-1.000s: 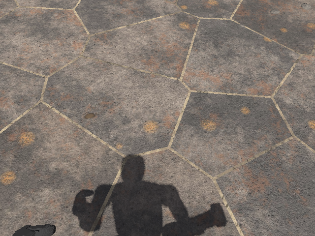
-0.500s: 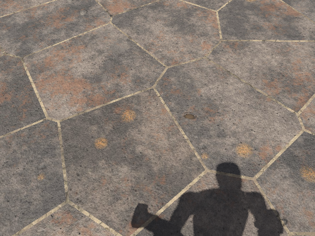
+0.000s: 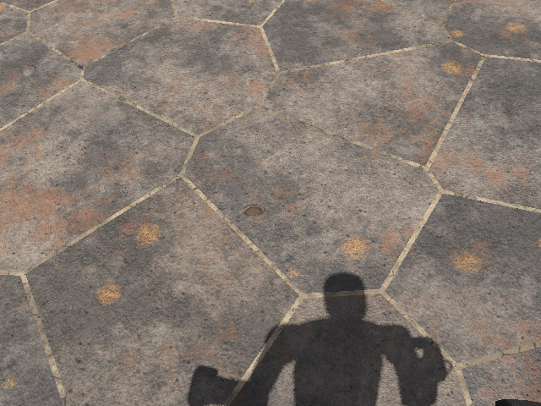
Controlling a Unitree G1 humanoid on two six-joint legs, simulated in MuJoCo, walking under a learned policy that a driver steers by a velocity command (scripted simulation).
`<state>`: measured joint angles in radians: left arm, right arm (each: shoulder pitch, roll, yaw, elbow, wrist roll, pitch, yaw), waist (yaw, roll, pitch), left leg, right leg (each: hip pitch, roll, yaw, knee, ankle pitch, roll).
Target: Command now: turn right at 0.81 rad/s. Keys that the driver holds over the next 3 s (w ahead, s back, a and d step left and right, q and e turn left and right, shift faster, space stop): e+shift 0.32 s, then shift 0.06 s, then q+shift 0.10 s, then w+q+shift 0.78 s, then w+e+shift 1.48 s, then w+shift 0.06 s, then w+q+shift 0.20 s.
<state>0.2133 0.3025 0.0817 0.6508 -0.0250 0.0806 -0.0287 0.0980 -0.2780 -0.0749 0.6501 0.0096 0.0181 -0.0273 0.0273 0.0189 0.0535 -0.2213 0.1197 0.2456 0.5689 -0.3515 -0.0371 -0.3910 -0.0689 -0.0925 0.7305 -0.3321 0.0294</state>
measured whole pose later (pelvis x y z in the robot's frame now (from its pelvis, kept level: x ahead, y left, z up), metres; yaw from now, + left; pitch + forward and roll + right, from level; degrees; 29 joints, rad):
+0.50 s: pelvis +0.05 -0.01 +0.00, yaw -22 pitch +2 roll +0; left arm 0.11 0.31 0.06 0.57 0.00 0.05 0.03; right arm 0.14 -0.30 -0.08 0.72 -0.01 -0.02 0.01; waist -0.02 0.01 0.02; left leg -0.34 -0.03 -0.07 0.55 -0.20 -0.03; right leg -0.29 0.14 0.23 0.59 -0.30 -0.04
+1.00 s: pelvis +0.21 -0.04 +0.01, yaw -3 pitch +4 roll -1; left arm 0.42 0.31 0.05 0.75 0.05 -0.08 0.01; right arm 0.13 -0.35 -0.08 0.63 -0.04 0.02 0.09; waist 0.07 0.04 -0.03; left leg -0.76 0.04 -0.01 1.17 -0.22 0.04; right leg 0.03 -0.02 -0.11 0.27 -0.36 0.02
